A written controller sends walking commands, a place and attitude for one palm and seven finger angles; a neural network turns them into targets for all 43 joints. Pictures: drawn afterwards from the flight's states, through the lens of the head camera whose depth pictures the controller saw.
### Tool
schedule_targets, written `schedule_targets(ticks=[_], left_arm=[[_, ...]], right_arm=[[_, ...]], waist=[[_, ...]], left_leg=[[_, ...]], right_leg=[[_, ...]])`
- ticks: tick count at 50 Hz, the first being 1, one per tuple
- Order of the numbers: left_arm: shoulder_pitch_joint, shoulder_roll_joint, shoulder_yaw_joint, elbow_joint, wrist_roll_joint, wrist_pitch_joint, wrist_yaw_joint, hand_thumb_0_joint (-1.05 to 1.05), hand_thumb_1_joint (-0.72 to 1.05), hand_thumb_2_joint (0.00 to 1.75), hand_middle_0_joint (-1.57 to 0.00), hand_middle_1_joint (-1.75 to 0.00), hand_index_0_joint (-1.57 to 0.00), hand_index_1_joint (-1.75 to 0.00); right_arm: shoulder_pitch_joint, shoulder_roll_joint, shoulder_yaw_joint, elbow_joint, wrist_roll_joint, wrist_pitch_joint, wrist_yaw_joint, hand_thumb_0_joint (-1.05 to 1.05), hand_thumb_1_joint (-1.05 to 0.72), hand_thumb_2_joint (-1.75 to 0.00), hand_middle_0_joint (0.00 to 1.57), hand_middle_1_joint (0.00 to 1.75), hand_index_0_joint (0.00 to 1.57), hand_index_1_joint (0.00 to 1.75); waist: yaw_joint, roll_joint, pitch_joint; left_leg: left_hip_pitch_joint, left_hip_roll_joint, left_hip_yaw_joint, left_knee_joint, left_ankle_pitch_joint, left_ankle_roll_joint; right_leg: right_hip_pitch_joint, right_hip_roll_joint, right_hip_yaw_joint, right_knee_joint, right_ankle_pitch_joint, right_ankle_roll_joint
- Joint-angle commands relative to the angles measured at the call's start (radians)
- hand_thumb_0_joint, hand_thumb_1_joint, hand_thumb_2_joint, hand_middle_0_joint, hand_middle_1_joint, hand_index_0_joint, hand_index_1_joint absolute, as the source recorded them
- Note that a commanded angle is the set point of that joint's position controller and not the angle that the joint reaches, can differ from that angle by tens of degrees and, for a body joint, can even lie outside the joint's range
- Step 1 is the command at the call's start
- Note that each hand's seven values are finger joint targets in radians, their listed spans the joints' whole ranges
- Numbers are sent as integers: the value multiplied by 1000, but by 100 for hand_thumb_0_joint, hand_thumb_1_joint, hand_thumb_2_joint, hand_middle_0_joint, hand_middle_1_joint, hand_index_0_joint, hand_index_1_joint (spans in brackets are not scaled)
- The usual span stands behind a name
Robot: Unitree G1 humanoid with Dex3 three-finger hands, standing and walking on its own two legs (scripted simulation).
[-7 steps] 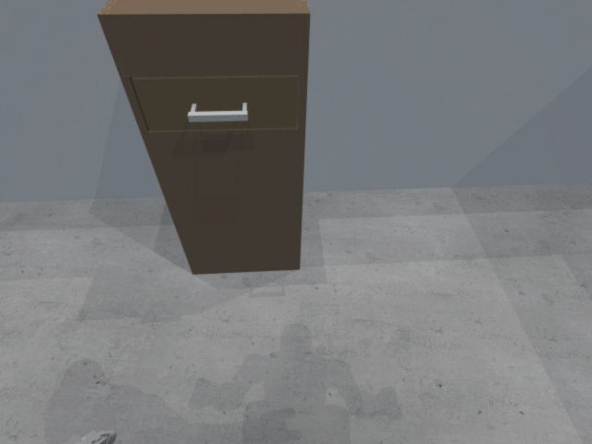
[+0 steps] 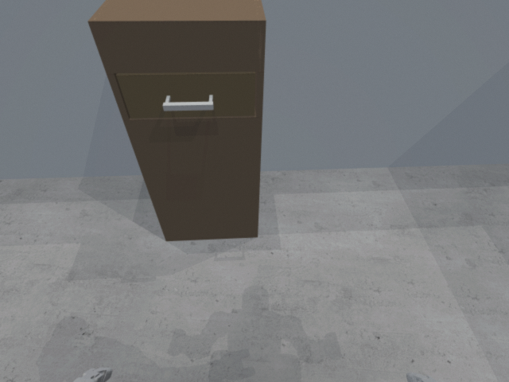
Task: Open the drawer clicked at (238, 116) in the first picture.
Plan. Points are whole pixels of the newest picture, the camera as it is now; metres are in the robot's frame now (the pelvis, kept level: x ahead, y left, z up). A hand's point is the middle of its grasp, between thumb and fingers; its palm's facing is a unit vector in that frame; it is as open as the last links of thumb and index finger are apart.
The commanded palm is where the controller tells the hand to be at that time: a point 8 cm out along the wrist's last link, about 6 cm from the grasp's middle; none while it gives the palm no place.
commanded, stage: stand and wait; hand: left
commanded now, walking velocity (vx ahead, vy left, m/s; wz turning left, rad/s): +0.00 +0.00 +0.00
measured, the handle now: (189, 102) +0.83 +0.25 -0.01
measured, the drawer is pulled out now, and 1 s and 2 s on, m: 0.00 0.00 0.00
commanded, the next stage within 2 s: look at it before walking up in 0.68 s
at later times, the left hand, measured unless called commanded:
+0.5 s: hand out of the picture +0.06 +0.23 -0.15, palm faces -0.02 -0.94 -0.34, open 7.4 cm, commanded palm none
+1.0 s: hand out of the picture +0.06 +0.22 -0.15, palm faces -0.03 -0.94 -0.33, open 7.4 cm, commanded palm none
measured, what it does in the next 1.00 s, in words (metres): stands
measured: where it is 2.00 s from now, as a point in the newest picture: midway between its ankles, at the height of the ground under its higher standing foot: outside the picture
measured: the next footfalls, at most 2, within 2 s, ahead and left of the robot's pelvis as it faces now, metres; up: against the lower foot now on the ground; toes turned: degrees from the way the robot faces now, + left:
none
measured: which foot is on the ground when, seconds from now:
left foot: down 0.00-1.00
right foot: down 0.00-1.00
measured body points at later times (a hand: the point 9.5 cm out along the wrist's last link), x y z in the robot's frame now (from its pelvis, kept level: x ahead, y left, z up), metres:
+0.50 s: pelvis -0.02 -0.02 +0.01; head -0.01 -0.02 +0.46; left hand +0.06 +0.28 -0.13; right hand +0.06 -0.32 -0.13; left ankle -0.02 +0.10 -0.74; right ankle -0.01 -0.14 -0.74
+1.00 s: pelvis -0.02 -0.02 +0.01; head -0.02 -0.02 +0.46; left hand +0.06 +0.27 -0.13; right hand +0.05 -0.32 -0.13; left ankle -0.02 +0.10 -0.74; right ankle -0.01 -0.14 -0.74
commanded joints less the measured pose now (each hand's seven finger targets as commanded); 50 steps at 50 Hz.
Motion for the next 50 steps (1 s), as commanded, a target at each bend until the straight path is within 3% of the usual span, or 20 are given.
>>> schedule_targets(ticks=[1, 12, 19, 27, 40, 50], left_arm=[[-38, 204, 52, -61, 4, -31, 12, 0, 90, 90, -20, -30, -20, -30], [-31, 196, 54, -32, 3, -34, 10, 0, 90, 90, -20, -30, -20, -30], [-23, 200, 54, -7, 2, -37, 9, 0, 90, 90, -20, -30, -20, -30], [-25, 205, 51, 14, 1, -36, 8, 0, 90, 90, -20, -30, -20, -30], [-26, 203, 50, 18, 3, -38, 7, 0, 90, 90, -20, -30, -20, -30], [-20, 202, 51, 16, 3, -42, 8, 0, 90, 90, -20, -30, -20, -30]], right_arm=[[-45, -208, -51, -58, 4, -22, -14, 0, -90, -90, 20, 30, 20, 30], [-46, -204, -48, -20, 7, -23, -15, 0, -90, -90, 20, 30, 20, 30], [-27, -207, -43, 11, 9, -24, -14, 0, -90, -90, 20, 30, 20, 30], [-15, -212, -39, 37, 10, -20, -13, 0, -90, -90, 20, 30, 20, 30], [-1, -213, -39, 49, 9, -21, -10, 0, -90, -90, 20, 30, 20, 30], [-5, -210, -40, 48, 10, -24, -11, 0, -90, -90, 20, 30, 20, 30]], waist=[[-8, -8, -74], [-6, 11, -60], [-5, -2, -73], [-5, -7, -31], [-7, -14, -27], [-7, -5, -48]], left_leg=[[18, 134, -91, -90, 275, 19], [28, 135, -92, -118, 223, 11], [33, 140, -95, -131, 200, 8], [11, 139, -102, -154, 139, 4], [11, 142, -105, -167, 115, 1], [29, 146, -105, -157, 166, 1]], right_leg=[[29, -70, 59, -61, 265, -62], [29, -74, 77, -105, 233, -63], [45, -78, 82, -126, 217, -63], [23, -77, 97, -158, 143, -64], [2, -74, 101, -173, 98, -63], [19, -77, 98, -168, 164, -63]])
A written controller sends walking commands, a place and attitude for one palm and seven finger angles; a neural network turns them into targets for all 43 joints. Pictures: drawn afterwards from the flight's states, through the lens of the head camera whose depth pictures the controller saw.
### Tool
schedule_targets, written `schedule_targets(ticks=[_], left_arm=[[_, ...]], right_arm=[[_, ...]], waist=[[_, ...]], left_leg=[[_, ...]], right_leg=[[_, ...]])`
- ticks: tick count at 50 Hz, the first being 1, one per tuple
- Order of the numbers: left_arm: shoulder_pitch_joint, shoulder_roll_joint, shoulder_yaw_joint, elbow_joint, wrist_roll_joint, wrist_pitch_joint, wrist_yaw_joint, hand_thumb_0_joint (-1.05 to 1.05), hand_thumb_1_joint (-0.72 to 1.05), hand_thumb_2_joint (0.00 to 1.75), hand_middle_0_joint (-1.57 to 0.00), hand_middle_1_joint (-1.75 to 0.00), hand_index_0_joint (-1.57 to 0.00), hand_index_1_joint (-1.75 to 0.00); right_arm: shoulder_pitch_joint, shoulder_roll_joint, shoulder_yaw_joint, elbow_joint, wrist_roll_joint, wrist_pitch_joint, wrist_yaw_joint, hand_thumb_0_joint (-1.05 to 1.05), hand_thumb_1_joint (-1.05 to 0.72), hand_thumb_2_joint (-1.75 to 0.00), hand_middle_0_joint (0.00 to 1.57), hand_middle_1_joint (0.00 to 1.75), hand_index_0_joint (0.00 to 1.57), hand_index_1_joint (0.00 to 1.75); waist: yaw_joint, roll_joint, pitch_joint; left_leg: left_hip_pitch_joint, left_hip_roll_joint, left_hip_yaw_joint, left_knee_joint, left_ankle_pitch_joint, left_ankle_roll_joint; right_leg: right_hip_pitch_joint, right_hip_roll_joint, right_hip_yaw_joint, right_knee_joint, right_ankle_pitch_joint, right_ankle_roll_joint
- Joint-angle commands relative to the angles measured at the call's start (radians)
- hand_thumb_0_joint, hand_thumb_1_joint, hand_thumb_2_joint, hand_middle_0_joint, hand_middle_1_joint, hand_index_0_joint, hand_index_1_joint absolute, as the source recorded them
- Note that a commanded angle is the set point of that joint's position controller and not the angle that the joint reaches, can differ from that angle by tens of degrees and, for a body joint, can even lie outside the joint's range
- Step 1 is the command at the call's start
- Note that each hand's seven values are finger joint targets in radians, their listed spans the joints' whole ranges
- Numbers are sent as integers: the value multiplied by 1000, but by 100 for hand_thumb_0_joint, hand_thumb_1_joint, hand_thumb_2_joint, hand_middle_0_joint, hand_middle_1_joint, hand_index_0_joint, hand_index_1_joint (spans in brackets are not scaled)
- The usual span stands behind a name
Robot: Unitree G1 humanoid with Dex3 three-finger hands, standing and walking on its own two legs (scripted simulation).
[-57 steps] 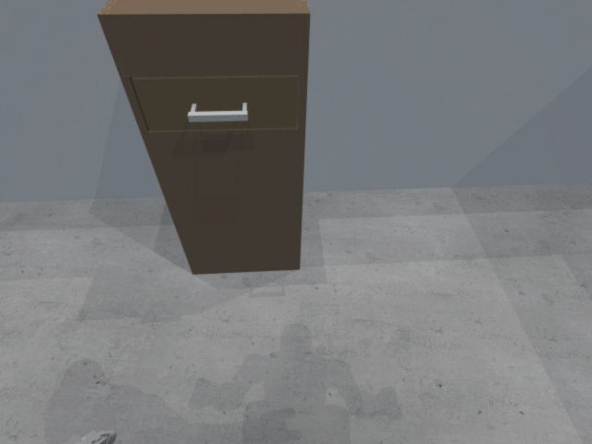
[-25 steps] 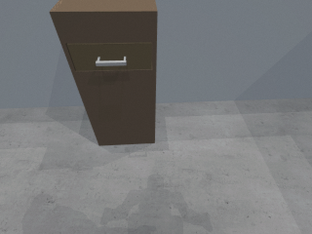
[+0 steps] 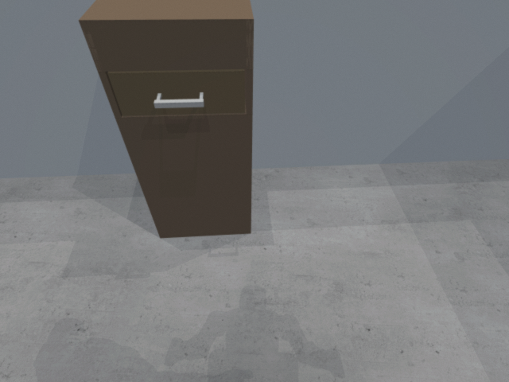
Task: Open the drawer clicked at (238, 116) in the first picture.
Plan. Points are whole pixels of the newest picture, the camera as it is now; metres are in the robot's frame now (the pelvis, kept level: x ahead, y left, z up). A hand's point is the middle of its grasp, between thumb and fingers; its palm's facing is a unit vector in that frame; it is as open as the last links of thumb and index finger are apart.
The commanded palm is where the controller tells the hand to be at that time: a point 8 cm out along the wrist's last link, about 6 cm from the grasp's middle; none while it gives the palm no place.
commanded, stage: look at it before walking up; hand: left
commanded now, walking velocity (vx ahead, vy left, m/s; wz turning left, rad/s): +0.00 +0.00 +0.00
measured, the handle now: (180, 99) +0.85 +0.27 -0.02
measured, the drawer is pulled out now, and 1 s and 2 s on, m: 0.00 0.00 0.00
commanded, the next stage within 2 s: turn to face it in 0.30 s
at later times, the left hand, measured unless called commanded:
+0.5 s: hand out of the picture +0.08 +0.25 -0.16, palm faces -0.02 -0.94 -0.34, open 7.4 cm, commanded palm none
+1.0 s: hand out of the picture +0.02 +0.20 -0.19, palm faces +0.06 -0.99 -0.16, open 7.4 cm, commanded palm none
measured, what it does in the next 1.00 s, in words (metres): shifts its weight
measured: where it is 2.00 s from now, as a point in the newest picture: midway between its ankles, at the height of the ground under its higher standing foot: (253, 359)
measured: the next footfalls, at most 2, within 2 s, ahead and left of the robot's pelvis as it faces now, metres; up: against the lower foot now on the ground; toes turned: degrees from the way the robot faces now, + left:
right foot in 1.24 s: +0.26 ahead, -0.11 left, +0.00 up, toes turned -2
left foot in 1.64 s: +0.36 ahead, +0.14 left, +0.00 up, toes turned +17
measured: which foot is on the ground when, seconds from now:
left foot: down 0.00-1.00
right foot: down 0.00-0.90, up 0.92-1.00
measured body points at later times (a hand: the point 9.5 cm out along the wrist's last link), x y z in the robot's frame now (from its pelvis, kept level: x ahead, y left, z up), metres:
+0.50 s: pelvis +0.01 +0.00 +0.00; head +0.01 +0.00 +0.45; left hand +0.08 +0.30 -0.13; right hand +0.09 -0.29 -0.13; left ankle +0.01 +0.12 -0.74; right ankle +0.01 -0.12 -0.74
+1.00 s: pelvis +0.06 +0.02 -0.01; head +0.06 +0.04 +0.44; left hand +0.02 +0.25 -0.18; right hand +0.04 -0.20 -0.16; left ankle +0.00 +0.13 -0.75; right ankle +0.02 -0.10 -0.70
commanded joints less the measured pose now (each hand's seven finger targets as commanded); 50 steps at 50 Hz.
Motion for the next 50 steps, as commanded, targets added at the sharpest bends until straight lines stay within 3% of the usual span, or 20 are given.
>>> schedule_targets(ticks=[1, 14, 18, 23, 30, 31, 32, 33, 36, 39, 41, 43, 44, 45, 46, 47, 48, 50], left_arm=[[-39, 214, 46, -65, 2, -29, 13, 0, 90, 90, -20, -30, -20, -30], [-35, 214, 45, -60, 3, -26, 12, 0, 90, 90, -20, -30, -20, -30], [-36, 216, 46, -59, 3, -29, 12, 0, 90, 90, -20, -30, -20, -30], [-34, 219, 49, -60, 2, -27, 14, 0, 90, 90, -20, -30, -20, -30], [0, 149, 41, -71, 2, -3, 22, 0, 90, 90, -20, -30, -20, -30], [2, 148, 39, -71, 3, -2, 23, 0, 90, 90, -20, -30, -20, -30], [11, 143, 38, -67, 3, -3, 20, 0, 90, 90, -20, -30, -20, -30], [36, 110, 33, -58, 6, 1, 19, 0, 90, 90, -20, -30, -20, -30], [87, 107, 38, -45, 12, 8, 9, 0, 90, 90, -20, -30, -20, -30], [142, 114, 54, -45, 12, 1, 9, 0, 90, 90, -20, -30, -20, -30], [153, 97, 59, -45, 9, -8, 9, 0, 90, 90, -20, -30, -20, -30], [145, 56, 57, -50, 9, -11, 5, 0, 90, 90, -20, -30, -20, -30], [137, 20, 54, -57, 11, -10, 3, 0, 90, 90, -20, -30, -20, -30], [108, -24, 48, -77, 12, -12, 0, 0, 90, 90, -20, -30, -20, -30], [48, -45, 43, -111, 16, -23, 3, 0, 90, 90, -20, -30, -20, -30], [26, -44, 47, -123, 17, -32, 4, 0, 90, 90, -20, -30, -20, -30], [19, -39, 50, -120, 15, -42, -1, 0, 90, 90, -20, -30, -20, -30], [44, -74, 53, -106, 10, -44, -9, 0, 90, 90, -20, -30, -20, -30]], right_arm=[[-45, -206, -38, -68, 4, -23, -13, 0, -90, -90, 20, 30, 20, 30], [-53, -209, -38, -71, 5, -21, -13, 0, -90, -90, 20, 30, 20, 30], [-49, -211, -37, -71, 7, -24, -14, 0, -90, -90, 20, 30, 20, 30], [-61, -213, -38, -76, 6, -21, -13, 0, -90, -90, 20, 30, 20, 30], [-24, -133, -26, -88, 3, 2, -9, 0, -90, -90, 20, 30, 20, 30], [-22, -130, -26, -89, 3, 4, -9, 0, -90, -90, 20, 30, 20, 30], [-16, -133, -24, -84, 1, 5, -8, 0, -90, -90, 20, 30, 20, 30], [10, -97, -16, -76, -4, 8, -5, 0, -90, -90, 20, 30, 20, 30], [45, -56, -12, -69, -12, 18, 0, 0, -90, -90, 20, 30, 20, 30], [103, -18, -17, -73, -14, 9, -2, 0, -90, -90, 20, 30, 20, 30], [145, 2, -22, -69, -12, -2, -2, 0, -90, -90, 20, 30, 20, 30], [211, 8, -29, -53, -10, -10, -2, 0, -90, -90, 20, 30, 20, 30], [258, -6, -35, -38, -11, -14, -4, 0, -90, -90, 20, 30, 20, 30], [339, -41, -46, -16, -13, -24, -9, 0, -90, -90, 20, 30, 20, 30], [416, -54, -54, 1, -15, -32, -22, 0, -90, -90, 20, 30, 20, 30], [439, -40, -49, 8, -14, -37, -32, 0, -90, -90, 20, 30, 20, 30], [442, -15, -45, 8, -10, -44, -36, 0, -90, -90, 20, 30, 20, 30], [408, 10, -43, 1, -10, -57, -41, 0, -90, -90, 20, 30, 20, 30]], waist=[[1, -1, -60], [2, 6, -40], [0, -1, -79], [5, 13, -64], [8, 11, -57], [8, 6, -52], [8, 3, -64], [9, 1, -75], [19, -78, 34], [15, -139, 49], [-3, -104, 61], [-28, -19, 97], [-45, 78, 133], [-73, 231, 141], [-96, 275, 172], [-94, 212, 174], [-85, 139, 131], [-57, 124, 71]], left_leg=[[9, 112, -93, -63, 92, 33], [9, 111, -101, -77, 67, 34], [29, 116, -99, -69, 125, 34], [17, 113, -105, -61, 163, 35], [-44, 103, -118, -10, 162, 29], [-48, 100, -122, -11, 148, 28], [-45, 97, -126, -17, 74, 28], [-54, 90, -124, -11, -11, 29], [-180, 34, -90, 35, -278, 23], [-210, 7, -13, 173, -239, 23], [-163, 23, 6, 186, -201, 29], [-88, 51, -33, 107, -224, 45], [-73, 105, -124, 17, -290, 66], [-20, 222, -326, -131, -337, 125], [77, 309, -501, -205, -197, 199], [137, 348, -517, -179, -6, 248], [183, 353, -486, -136, 167, 266], [179, 307, -352, -116, 287, 244]], right_leg=[[5, -111, 106, -77, 93, -34], [-4, -109, 104, -90, 59, -31], [25, -110, 97, -78, 126, -32], [33, -116, 79, -64, 154, -29], [17, -127, 51, -10, 117, -11], [7, -124, 56, -12, 101, -11], [8, -121, 57, -31, 10, -8], [14, -118, 60, -39, -100, -7], [-36, -141, 131, -112, -393, -34], [-41, -212, 199, -158, -484, -87], [-85, -215, 169, -125, -433, -101], [-174, -144, 70, -17, -366, -77], [-238, -86, 6, 88, -359, -53], [-322, -7, -112, 318, -290, -17], [-482, 14, -107, 486, -342, -11], [-559, -33, -52, 594, -347, -19], [-572, -61, -29, 634, -330, -21], [-508, -84, -37, 628, -281, -8]])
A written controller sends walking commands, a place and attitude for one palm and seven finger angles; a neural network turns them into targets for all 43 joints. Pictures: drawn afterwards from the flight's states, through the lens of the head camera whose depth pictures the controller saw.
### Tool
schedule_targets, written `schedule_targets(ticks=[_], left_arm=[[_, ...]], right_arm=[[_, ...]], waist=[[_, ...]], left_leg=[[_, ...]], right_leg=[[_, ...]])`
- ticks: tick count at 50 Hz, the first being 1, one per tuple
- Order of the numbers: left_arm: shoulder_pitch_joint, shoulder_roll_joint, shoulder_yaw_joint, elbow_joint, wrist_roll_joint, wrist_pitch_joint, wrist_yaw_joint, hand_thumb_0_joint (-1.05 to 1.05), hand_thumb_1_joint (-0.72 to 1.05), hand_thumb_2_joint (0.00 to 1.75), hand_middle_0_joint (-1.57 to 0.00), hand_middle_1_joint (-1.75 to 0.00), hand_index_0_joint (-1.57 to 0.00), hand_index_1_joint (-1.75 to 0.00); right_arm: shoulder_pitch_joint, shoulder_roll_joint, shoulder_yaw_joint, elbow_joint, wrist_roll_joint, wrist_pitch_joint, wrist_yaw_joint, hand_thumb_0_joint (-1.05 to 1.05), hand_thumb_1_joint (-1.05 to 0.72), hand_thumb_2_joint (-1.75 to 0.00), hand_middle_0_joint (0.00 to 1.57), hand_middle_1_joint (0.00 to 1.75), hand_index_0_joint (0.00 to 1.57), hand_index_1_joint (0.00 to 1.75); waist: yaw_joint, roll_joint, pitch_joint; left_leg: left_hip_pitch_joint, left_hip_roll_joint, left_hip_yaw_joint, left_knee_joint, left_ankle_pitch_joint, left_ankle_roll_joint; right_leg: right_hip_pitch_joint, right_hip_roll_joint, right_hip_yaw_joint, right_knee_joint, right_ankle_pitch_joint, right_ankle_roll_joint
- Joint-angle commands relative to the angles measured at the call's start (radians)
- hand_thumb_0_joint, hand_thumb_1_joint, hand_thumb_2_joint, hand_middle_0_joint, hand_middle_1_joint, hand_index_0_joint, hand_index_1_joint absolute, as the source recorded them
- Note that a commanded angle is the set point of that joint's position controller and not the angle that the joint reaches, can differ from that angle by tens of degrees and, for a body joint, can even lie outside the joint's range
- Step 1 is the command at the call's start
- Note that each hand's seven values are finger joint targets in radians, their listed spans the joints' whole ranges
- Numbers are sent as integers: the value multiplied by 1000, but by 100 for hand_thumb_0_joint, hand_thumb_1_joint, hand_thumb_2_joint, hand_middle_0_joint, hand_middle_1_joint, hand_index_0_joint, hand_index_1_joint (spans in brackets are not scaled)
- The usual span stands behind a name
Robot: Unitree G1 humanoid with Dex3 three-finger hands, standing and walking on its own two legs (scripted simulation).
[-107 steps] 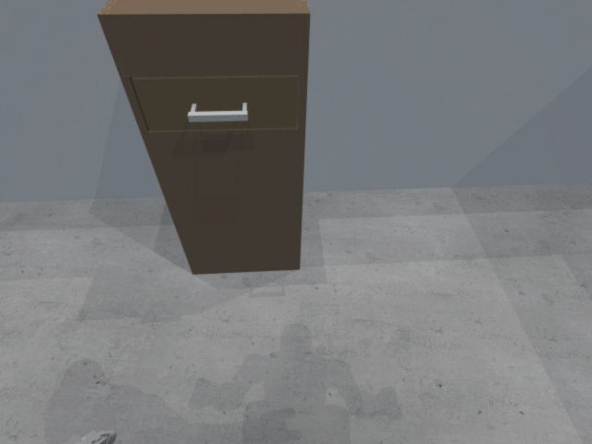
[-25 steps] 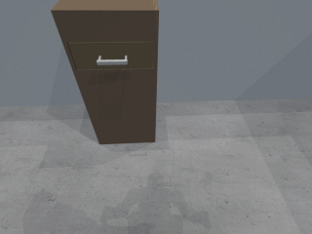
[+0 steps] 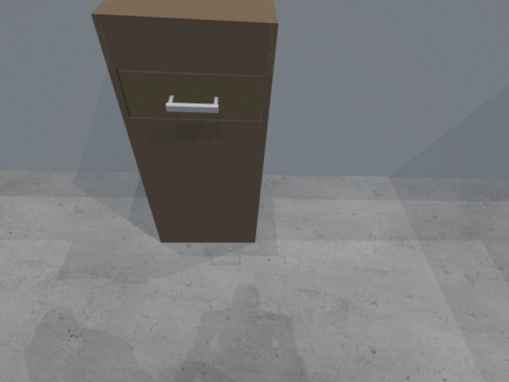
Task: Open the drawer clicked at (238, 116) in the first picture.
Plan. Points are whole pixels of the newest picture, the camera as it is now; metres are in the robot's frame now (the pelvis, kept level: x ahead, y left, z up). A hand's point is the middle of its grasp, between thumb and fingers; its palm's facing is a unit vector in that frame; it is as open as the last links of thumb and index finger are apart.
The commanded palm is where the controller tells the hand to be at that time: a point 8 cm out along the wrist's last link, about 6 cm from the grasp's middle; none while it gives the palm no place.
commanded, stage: take the last steps up to it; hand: left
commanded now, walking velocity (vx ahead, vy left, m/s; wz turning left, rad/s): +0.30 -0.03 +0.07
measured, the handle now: (193, 103) +0.80 +0.21 -0.01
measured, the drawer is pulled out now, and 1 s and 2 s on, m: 0.00 0.00 0.00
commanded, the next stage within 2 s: come to a stop and stand still in 0.62 s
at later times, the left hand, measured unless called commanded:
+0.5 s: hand out of the picture +0.14 +0.13 -0.17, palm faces +0.13 -0.98 -0.17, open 7.3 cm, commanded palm none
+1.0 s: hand (174, 310) +0.29 +0.17 -0.17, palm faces +0.11 -0.97 -0.20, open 7.4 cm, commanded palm none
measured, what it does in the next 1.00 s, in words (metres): walks ahead: right foot, then left foot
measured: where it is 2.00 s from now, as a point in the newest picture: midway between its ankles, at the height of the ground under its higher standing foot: outside the picture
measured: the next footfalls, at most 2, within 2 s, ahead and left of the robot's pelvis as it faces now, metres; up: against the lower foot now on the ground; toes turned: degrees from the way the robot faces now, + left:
right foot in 0.24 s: +0.19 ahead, -0.15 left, +0.00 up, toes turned -5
left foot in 0.64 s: +0.31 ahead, +0.10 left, +0.00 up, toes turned +14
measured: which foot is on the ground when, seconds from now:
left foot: down 0.00-0.24, up 0.26-0.62, down 0.64-1.00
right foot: up 0.00-0.22, down 0.24-0.64, up 0.66-1.00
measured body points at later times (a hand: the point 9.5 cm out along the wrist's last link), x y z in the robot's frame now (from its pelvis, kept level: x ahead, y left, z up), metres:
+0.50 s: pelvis +0.15 -0.04 +0.01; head +0.15 -0.04 +0.46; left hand +0.14 +0.18 -0.15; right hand +0.21 -0.28 -0.14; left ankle +0.20 +0.09 -0.69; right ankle +0.15 -0.14 -0.73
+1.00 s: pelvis +0.27 -0.01 +0.00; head +0.30 +0.00 +0.45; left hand +0.29 +0.22 -0.16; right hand +0.31 -0.23 -0.15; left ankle +0.27 +0.09 -0.73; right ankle +0.31 -0.13 -0.72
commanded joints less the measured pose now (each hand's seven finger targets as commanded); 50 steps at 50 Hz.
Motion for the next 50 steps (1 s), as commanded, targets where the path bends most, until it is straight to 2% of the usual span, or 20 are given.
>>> schedule_targets(ticks=[1, 7, 8, 10, 11, 12, 13, 15, 17, 19, 26, 30, 31, 32, 33, 36, 39, 43, 47, 50], left_arm=[[-160, 46, 26, -144, -2, -65, -8, 0, 90, 90, -20, -30, -20, -30], [-172, -4, 36, -146, -4, -60, -17, 0, 90, 90, -20, -30, -20, -30], [-141, 1, 42, -134, -3, -62, -15, 0, 90, 90, -20, -30, -20, -30], [51, 58, 62, -73, 3, -73, -6, 0, 90, 90, -20, -30, -20, -30], [172, 147, 83, -38, 13, -90, 6, 0, 90, 90, -20, -30, -20, -30], [262, 232, 98, -22, 3, -92, 18, 0, 90, 90, -20, -30, -20, -30], [213, 204, 90, -27, -11, -83, 24, 0, 90, 90, -20, -30, -20, -30], [52, 121, 67, -65, -1, -81, 30, 0, 90, 90, -20, -30, -20, -30], [-7, 58, 45, -81, 6, -87, 33, 0, 90, 90, -20, -30, -20, -30], [1, 45, 39, -74, 8, -94, 32, 0, 90, 90, -20, -30, -20, -30], [67, 90, 47, -44, 9, -96, 23, 0, 90, 90, -20, -30, -20, -30], [63, 71, 47, -40, 4, -79, 22, 0, 90, 90, -20, -30, -20, -30], [83, 31, 40, -47, 1, -76, 18, 0, 90, 90, -20, -30, -20, -30], [83, -8, 33, -75, -6, -77, 11, 0, 90, 90, -20, -30, -20, -30], [44, 23, 33, -95, 5, -70, 19, 0, 90, 90, -20, -30, -20, -30], [19, 2, 40, -69, 9, -64, 5, 0, 90, 90, -20, -30, -20, -30], [99, -48, 27, -26, -1, -34, 20, 0, 90, 90, -20, -30, -20, -30], [58, -24, 19, -43, -1, -10, 36, 0, 90, 90, -20, -30, -20, -30], [1, 17, 39, -87, 4, 8, 38, 0, 90, 90, -20, -30, -20, -30], [0, 36, 50, -103, 5, 1, 39, 0, 90, 90, -20, -30, -20, -30]], right_arm=[[155, -175, -40, 11, 7, -25, -28, 0, -90, -90, 20, 30, 20, 30], [141, -147, -51, 33, 0, -21, -31, 0, -90, -90, 20, 30, 20, 30], [133, -143, -53, 38, 1, -18, -30, 0, -90, -90, 20, 30, 20, 30], [122, -132, -55, 37, 10, -17, -25, 0, -90, -90, 20, 30, 20, 30], [152, -83, -46, 22, 17, -21, -12, 0, -90, -90, 20, 30, 20, 30], [144, -47, -41, -19, 20, -22, -9, 0, -90, -90, 20, 30, 20, 30], [69, -76, -53, -33, 17, -10, -6, 0, -90, -90, 20, 30, 20, 30], [-6, -54, -56, -47, 5, -1, 8, 0, -90, -90, 20, 30, 20, 30], [36, -22, -55, -29, -3, 20, 13, 0, -90, -90, 20, 30, 20, 30], [59, -5, -55, -26, -3, 31, 18, 0, -90, -90, 20, 30, 20, 30], [-135, -31, -53, -114, 5, 16, 37, 0, -90, -90, 20, 30, 20, 30], [-41, -71, -56, -89, 5, -2, 24, 0, -90, -90, 20, 30, 20, 30], [56, -143, -71, -65, -2, -11, 13, 0, -90, -90, 20, 30, 20, 30], [150, -241, -91, -50, -7, -10, 3, 0, -90, -90, 20, 30, 20, 30], [158, -250, -87, -44, -1, -1, -7, 0, -90, -90, 20, 30, 20, 30], [-33, -134, -55, -90, 7, -11, -14, 0, -90, -90, 20, 30, 20, 30], [-112, -74, -37, -92, 12, -21, -29, 0, -90, -90, 20, 30, 20, 30], [-113, -116, -45, -70, 15, 3, -37, 0, -90, -90, 20, 30, 20, 30], [-121, -156, -75, -69, 8, 35, -38, 0, -90, -90, 20, 30, 20, 30], [-127, -158, -86, -73, 6, 50, -32, 0, -90, -90, 20, 30, 20, 30]], waist=[[-35, 170, 85], [-11, 179, 99], [9, 164, 87], [99, 62, 11], [137, -122, -76], [141, -281, -145], [136, -152, -62], [76, -94, 96], [17, -43, 103], [-10, -58, 93], [27, -60, 109], [-31, 14, 85], [-67, 189, 28], [-85, 393, -21], [-91, 351, -24], [-12, 138, 76], [46, 127, 4], [27, 136, -22], [22, 198, 15], [37, 168, 5]], left_leg=[[167, 297, -318, -269, 450, 194], [8, 240, -177, -263, 352, 133], [-27, 232, -165, -231, 350, 118], [-124, 173, -95, -4, 354, 69], [-309, 93, 2, 287, 167, 19], [-454, 14, 33, 578, -212, 3], [-476, 70, -12, 702, -203, 16], [-504, 147, -22, 743, -59, 10], [-402, 161, 2, 659, 24, -13], [-353, 156, 36, 566, 61, -29], [-277, 122, 103, 215, 103, -36], [28, 85, 134, -3, 149, -25], [166, 194, -27, -99, 133, 19], [250, 421, -323, -236, 181, 122], [201, 471, -393, -284, 118, 164], [-8, 382, -207, -330, 143, 147], [-72, 299, 10, -266, 646, 109], [9, 307, 19, -201, 813, 119], [-4, 325, -4, -157, 783, 123], [-30, 296, -1, -79, 677, 84]], right_leg=[[-320, -51, 12, 99, 41, 9], [-62, -17, -67, -228, 193, 6], [24, 0, -79, -280, 236, 1], [309, 1, -59, -387, 293, -18], [526, -214, 194, -474, 155, -92], [566, -437, 548, -634, 120, -177], [424, -442, 549, -693, -39, -203], [167, -380, 411, -728, -120, -187], [36, -298, 213, -734, 56, -142], [-1, -254, 115, -737, 168, -133], [64, -237, 81, -707, 247, -150], [-21, -164, 8, -511, 261, -96], [-98, -83, -46, -287, 233, -54], [-240, 28, -143, 3, -59, -1], [-274, 13, -42, 184, -138, -14], [-270, -77, 19, 264, 64, -2], [-67, -78, 25, 54, 152, 38], [-4, -47, -11, -159, 166, 47], [3, -33, -19, -197, 162, 31], [72, -29, -23, -332, 283, 20]])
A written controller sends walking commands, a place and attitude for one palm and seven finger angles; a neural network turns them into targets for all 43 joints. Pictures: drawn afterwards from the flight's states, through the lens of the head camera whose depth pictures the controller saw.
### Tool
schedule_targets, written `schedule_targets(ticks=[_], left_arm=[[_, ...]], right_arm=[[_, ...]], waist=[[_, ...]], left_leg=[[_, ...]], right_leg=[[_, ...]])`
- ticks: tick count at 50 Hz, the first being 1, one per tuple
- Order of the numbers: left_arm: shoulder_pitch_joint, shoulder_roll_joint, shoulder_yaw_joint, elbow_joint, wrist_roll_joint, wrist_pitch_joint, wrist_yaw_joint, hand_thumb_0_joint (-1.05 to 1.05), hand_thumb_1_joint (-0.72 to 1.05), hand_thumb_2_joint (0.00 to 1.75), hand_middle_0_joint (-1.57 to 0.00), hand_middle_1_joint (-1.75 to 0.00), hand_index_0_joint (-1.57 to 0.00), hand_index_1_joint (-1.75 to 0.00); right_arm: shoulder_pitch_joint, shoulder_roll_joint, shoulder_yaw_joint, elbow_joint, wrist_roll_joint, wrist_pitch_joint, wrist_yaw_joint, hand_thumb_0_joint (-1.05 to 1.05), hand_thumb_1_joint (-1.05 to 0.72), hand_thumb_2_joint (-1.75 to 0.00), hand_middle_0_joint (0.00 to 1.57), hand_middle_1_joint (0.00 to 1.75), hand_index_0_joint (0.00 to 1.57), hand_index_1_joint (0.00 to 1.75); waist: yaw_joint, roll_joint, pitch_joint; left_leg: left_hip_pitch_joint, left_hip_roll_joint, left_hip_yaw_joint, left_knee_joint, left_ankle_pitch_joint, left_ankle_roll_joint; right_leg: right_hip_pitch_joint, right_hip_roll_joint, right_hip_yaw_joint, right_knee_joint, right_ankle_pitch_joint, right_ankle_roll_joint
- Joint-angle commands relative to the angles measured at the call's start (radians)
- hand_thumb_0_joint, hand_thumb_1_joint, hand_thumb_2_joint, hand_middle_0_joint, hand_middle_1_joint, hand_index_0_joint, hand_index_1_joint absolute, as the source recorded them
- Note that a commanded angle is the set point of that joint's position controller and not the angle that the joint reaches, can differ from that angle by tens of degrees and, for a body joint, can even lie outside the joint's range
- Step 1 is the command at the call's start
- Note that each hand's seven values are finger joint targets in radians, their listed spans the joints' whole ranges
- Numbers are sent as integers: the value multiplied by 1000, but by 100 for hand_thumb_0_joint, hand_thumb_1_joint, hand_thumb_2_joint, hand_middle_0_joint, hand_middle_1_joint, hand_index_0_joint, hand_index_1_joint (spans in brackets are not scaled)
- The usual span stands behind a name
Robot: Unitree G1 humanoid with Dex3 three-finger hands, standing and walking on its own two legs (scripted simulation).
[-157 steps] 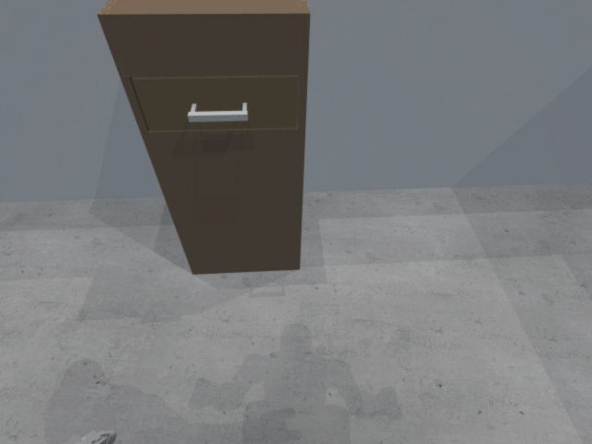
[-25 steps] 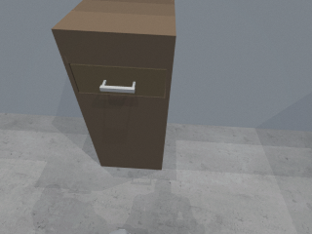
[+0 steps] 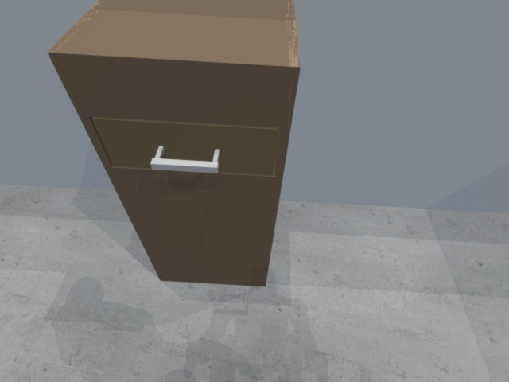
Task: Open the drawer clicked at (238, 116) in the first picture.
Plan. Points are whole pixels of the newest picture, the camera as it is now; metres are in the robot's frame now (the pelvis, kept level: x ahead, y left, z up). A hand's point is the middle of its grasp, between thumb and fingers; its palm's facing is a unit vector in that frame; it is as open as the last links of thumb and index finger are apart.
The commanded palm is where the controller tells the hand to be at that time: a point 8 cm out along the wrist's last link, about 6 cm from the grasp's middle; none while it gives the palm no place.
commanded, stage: come to a stop and stand still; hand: left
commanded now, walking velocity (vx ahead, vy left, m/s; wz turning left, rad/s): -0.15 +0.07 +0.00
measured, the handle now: (186, 159) +0.54 +0.18 -0.01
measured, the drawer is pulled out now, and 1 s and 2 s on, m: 0.00 0.00 0.00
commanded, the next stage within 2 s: look again from close up in 0.62 s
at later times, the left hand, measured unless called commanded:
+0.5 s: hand out of the picture +0.01 +0.19 -0.18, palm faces +0.09 -0.98 -0.17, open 7.4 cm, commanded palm none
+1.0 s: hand out of the picture -0.03 +0.16 -0.17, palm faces +0.04 -0.98 -0.21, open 7.3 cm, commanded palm none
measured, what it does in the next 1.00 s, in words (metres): steps on the spot: right foot, then left foot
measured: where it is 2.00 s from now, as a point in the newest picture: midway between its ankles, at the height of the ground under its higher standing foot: outside the picture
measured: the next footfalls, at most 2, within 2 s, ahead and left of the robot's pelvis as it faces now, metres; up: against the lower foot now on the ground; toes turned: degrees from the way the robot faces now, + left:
right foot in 0.04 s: +0.07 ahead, -0.13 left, +0.00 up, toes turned -6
left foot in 0.42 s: +0.00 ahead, +0.12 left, +0.00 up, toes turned +6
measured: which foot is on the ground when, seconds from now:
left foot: down 0.00-0.06, up 0.08-0.40, down 0.42-1.00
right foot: up 0.00-0.02, down 0.04-0.46, up 0.48-0.70, down 0.72-1.00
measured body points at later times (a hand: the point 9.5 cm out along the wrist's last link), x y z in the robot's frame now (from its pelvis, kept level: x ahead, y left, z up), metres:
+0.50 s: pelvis -0.04 +0.01 +0.00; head -0.04 +0.03 +0.45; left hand +0.01 +0.24 -0.16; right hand +0.00 -0.22 -0.15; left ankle -0.06 +0.13 -0.74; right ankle +0.02 -0.12 -0.73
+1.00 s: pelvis -0.02 -0.01 +0.00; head -0.01 -0.03 +0.45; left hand -0.03 +0.21 -0.16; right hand -0.02 -0.22 -0.17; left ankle -0.06 +0.13 -0.74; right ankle -0.04 -0.11 -0.74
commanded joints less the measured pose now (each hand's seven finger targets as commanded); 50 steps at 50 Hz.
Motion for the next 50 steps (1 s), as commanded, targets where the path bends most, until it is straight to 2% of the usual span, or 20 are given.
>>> schedule_targets(ticks=[1, 3, 4, 6, 8, 16, 19, 21, 23, 27, 31, 34, 35, 36, 37, 38, 39, 43, 47, 50], left_arm=[[128, 83, 27, -33, 6, -18, 3, 0, 90, 90, -20, -30, -20, -30], [102, 177, 36, -48, 11, -32, 9, 0, 90, 90, -20, -30, -20, -30], [123, 188, 40, -49, 6, -35, 12, 0, 90, 90, -20, -30, -20, -30], [46, 158, 35, -65, 6, -32, 18, 0, 90, 90, -20, -30, -20, -30], [12, 152, 39, -88, 3, -32, 24, 0, 90, 90, -20, -30, -20, -30], [-4, 184, 52, -103, 14, -25, 12, 0, 90, 90, -20, -30, -20, -30], [-37, 153, 38, -90, 1, -19, 3, 0, 90, 90, -20, -30, -20, -30], [-21, 68, 15, -94, -14, -14, -7, 0, 90, 90, -20, -30, -20, -30], [-32, 55, 16, -79, 0, -11, -16, 0, 90, 90, -20, -30, -20, -30], [20, 48, 12, -24, 7, -17, -35, 0, 90, 90, -20, -30, -20, -30], [0, 31, 1, -22, -2, -32, -37, 0, 90, 90, -20, -30, -20, -30], [106, 32, -2, 31, -11, -47, -27, 0, 90, 90, -20, -30, -20, -30], [144, 63, -1, 56, -12, -55, -18, 0, 90, 90, -20, -30, -20, -30], [225, 101, -13, 99, 1, -64, 37, 0, 90, 90, -20, -30, -20, -30], [155, 131, -23, 57, -4, -78, 24, 0, 90, 90, -20, -30, -20, -30], [126, 124, -16, 51, -2, -90, 19, 0, 90, 90, -20, -30, -20, -30], [106, 101, -21, 38, -5, -92, 17, 0, 90, 90, -20, -30, -20, -30], [128, 68, -25, 43, -10, -96, 15, 0, 90, 90, -20, -30, -20, -30], [135, 62, -26, 52, -11, -83, 14, 0, 90, 90, -20, -30, -20, -30], [125, 62, -27, 46, -10, -74, 12, 0, 90, 90, -20, -30, -20, -30]], right_arm=[[20, -158, -47, -59, 4, 5, -1, 0, -90, -90, 20, 30, 20, 30], [77, -75, -39, -73, 14, 15, 14, 0, -90, -90, 20, 30, 20, 30], [38, -67, -36, -82, 14, 34, 8, 0, -90, -90, 20, 30, 20, 30], [33, -82, -40, -75, 12, 45, 7, 0, -90, -90, 20, 30, 20, 30], [37, -89, -41, -71, 11, 47, 13, 0, -90, -90, 20, 30, 20, 30], [35, -78, -24, -96, 9, 31, 30, 0, -90, -90, 20, 30, 20, 30], [147, -72, -8, -49, 9, 12, 24, 0, -90, -90, 20, 30, 20, 30], [140, -151, -10, -51, -7, -6, 20, 0, -90, -90, 20, 30, 20, 30], [39, -193, -13, -76, -11, -11, 15, 0, -90, -90, 20, 30, 20, 30], [37, -168, -4, -60, -7, -19, -2, 0, -90, -90, 20, 30, 20, 30], [126, -169, -10, -17, -8, -22, -8, 0, -90, -90, 20, 30, 20, 30], [120, -152, -7, 2, 5, -26, -11, 0, -90, -90, 20, 30, 20, 30], [131, -124, -2, 7, 13, -32, -9, 0, -90, -90, 20, 30, 20, 30], [3, -141, 4, -70, 24, -46, 4, 0, -90, -90, 20, 30, 20, 30], [80, -62, 19, -79, 19, -24, 14, 0, -90, -90, 20, 30, 20, 30], [102, -57, 21, -65, 5, -9, 27, 0, -90, -90, 20, 30, 20, 30], [127, -70, 22, -69, 1, -9, 30, 0, -90, -90, 20, 30, 20, 30], [182, -76, 31, -28, 4, -40, 18, 0, -90, -90, 20, 30, 20, 30], [158, -83, 33, -36, 9, -31, 5, 0, -90, -90, 20, 30, 20, 30], [147, -75, 37, -24, 7, -25, 6, 0, -90, -90, 20, 30, 20, 30]], waist=[[30, 120, -85], [1, -150, -122], [42, -215, -154], [15, -139, -136], [13, -78, -141], [32, -140, -115], [-21, -123, -120], [-5, 164, -47], [12, 311, 30], [7, 189, 60], [-34, 186, -4], [8, 139, -75], [8, 75, -117], [50, 53, -11], [-25, -27, -52], [-19, -140, -90], [-33, -150, -89], [-25, 131, -124], [-14, -8, -54], [-10, 18, 12]], left_leg=[[-17, 211, -135, 29, 447, 40], [-154, 16, -34, 258, -113, -48], [-170, -7, -100, 417, -351, -49], [-233, -5, -186, 610, -308, -53], [-261, 2, -194, 655, -248, -66], [-133, 0, -131, 267, -198, -63], [97, -5, -104, -51, -30, -49], [1, 173, -349, -248, -194, 11], [-217, 260, -474, -401, -422, 58], [-75, 226, -373, -361, -204, 82], [101, 223, -327, -245, 189, 101], [93, 163, -255, -97, 397, 46], [27, 129, -216, -47, 350, 9], [-48, 87, -143, 120, 226, -45], [-68, 32, -141, 106, -127, -43], [-48, 29, -132, 136, -137, -34], [-51, 23, -143, 141, -114, -25], [21, 85, -189, 13, 295, -9], [-18, 76, -176, -1, 200, -15], [-34, 68, -179, -34, 130, -13]], right_leg=[[134, -26, 30, -184, 301, -17], [214, -273, 235, -238, 826, -134], [191, -328, 290, -277, 898, -208], [195, -289, 250, -269, 833, -246], [204, -264, 203, -268, 760, -229], [135, -219, 216, -372, 213, -198], [5, -136, 158, -353, -60, -111], [-52, -5, 57, -224, -102, -24], [41, 26, 8, -89, -33, -4], [-64, 34, 42, 87, -65, -11], [-62, 35, 23, -47, -110, -3], [142, 32, 21, -319, 150, -8], [265, -25, 83, -334, 296, -24], [154, -99, 169, -321, 650, -40], [129, -136, 195, -361, 271, -94], [109, -115, 200, -373, 149, -115], [103, -108, 193, -370, 131, -126], [177, -35, 98, -188, 423, -91], [171, -38, 97, -203, 419, -82], [136, -33, 106, -231, 311, -79]])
